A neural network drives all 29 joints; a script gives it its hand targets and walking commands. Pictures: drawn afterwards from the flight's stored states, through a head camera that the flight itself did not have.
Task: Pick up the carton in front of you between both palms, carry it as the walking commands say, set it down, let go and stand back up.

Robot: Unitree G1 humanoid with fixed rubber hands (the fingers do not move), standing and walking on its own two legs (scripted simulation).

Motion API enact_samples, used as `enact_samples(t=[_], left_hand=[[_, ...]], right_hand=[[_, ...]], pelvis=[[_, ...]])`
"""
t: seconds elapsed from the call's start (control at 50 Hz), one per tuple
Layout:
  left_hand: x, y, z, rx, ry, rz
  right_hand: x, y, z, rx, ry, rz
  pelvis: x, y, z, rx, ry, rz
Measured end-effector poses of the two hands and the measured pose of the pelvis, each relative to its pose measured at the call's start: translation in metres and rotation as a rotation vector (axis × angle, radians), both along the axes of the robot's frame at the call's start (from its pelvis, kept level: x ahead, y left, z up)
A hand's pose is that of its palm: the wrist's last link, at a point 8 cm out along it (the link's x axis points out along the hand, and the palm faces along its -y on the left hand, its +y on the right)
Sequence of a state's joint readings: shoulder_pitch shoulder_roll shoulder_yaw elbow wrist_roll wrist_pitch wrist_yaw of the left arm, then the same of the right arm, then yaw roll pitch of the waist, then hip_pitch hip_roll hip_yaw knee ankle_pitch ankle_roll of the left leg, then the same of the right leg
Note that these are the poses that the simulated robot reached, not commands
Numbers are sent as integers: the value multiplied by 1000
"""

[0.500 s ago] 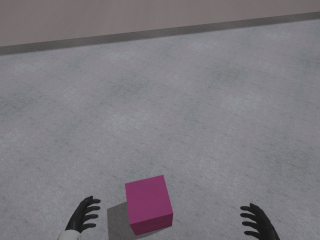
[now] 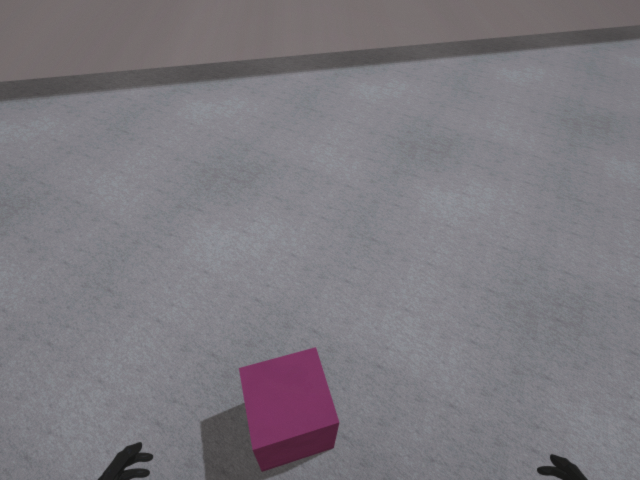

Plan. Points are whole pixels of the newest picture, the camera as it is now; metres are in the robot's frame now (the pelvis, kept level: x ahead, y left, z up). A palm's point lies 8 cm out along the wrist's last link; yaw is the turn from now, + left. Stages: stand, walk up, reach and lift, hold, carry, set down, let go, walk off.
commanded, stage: stand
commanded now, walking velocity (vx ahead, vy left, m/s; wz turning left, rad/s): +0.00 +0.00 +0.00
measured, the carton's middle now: (288, 410) +0.41 +0.10 -0.65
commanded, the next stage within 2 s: none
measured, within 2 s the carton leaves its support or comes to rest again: neither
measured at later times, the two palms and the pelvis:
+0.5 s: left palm out of the picture +0.10 +0.30 -0.11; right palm out of the picture +0.09 -0.30 -0.09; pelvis -0.01 +0.01 +0.00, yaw +0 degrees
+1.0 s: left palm out of the picture +0.07 +0.31 -0.10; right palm out of the picture +0.07 -0.31 -0.10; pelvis -0.02 +0.00 +0.01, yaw +1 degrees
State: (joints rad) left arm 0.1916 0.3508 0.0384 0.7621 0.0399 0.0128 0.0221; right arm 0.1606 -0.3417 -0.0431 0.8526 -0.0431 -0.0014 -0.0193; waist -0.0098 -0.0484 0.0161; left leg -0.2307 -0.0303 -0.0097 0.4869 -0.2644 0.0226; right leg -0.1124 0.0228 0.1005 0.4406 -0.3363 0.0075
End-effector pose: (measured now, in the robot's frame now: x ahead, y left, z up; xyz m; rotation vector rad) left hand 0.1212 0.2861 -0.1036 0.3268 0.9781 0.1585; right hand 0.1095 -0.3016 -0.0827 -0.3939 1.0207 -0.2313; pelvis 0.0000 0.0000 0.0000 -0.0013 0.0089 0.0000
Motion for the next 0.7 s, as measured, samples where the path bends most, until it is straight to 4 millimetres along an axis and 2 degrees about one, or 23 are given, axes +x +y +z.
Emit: enact_samples(t=[0.16,0.28,0.7], left_hand=[[7,5,1,4,3,6],[4,9,0,6,19,12],[-44,13,-4,15,109,39]], right_hand=[[-1,13,-6,29,18,-13],[-3,15,-7,34,24,-25],[-31,1,-9,20,76,-34]], pelvis=[[2,5,2,1,-8,-3],[3,7,3,0,-13,-7],[-13,4,6,0,-36,2]])
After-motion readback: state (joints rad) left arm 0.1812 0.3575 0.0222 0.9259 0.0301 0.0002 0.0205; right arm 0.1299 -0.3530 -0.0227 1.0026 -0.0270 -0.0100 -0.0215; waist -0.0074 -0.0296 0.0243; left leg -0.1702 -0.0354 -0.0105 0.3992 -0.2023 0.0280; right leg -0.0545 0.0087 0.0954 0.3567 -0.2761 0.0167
